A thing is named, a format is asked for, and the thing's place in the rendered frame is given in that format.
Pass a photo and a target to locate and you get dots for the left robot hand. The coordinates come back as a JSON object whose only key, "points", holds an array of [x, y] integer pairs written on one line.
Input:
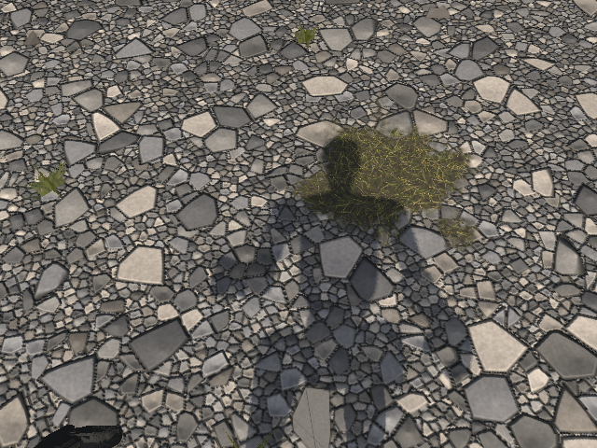
{"points": [[82, 437]]}

